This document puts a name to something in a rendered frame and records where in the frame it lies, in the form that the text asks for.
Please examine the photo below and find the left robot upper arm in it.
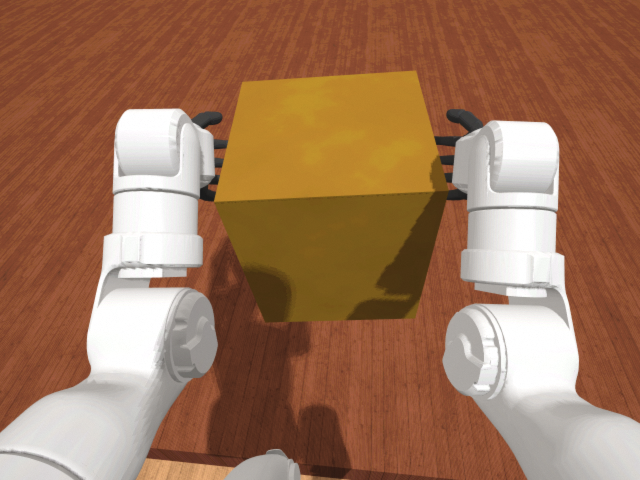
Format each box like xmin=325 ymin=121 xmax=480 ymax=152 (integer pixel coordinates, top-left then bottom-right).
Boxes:
xmin=0 ymin=287 xmax=218 ymax=480

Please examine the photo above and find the left robot shin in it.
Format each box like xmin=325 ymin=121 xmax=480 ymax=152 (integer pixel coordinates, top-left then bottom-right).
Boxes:
xmin=266 ymin=449 xmax=288 ymax=460

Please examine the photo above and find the carton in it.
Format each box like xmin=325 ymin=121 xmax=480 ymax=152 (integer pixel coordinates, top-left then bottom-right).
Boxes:
xmin=214 ymin=70 xmax=449 ymax=323

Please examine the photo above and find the left robot hand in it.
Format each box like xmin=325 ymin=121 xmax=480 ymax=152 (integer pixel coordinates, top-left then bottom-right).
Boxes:
xmin=191 ymin=111 xmax=228 ymax=202

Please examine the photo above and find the right robot upper arm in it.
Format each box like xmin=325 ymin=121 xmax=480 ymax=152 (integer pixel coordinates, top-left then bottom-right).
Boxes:
xmin=442 ymin=304 xmax=640 ymax=480

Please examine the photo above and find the left robot thigh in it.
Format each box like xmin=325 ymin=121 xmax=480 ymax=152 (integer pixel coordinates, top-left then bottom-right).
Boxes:
xmin=224 ymin=454 xmax=301 ymax=480

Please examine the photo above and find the right robot hand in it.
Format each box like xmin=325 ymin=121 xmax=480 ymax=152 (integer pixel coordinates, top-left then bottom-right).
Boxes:
xmin=434 ymin=109 xmax=483 ymax=200

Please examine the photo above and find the robot left forearm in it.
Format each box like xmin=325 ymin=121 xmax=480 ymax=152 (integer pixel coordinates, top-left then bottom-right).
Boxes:
xmin=87 ymin=109 xmax=215 ymax=365

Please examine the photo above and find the robot right forearm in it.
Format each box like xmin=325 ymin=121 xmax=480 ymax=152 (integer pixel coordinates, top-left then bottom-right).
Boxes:
xmin=452 ymin=120 xmax=579 ymax=375

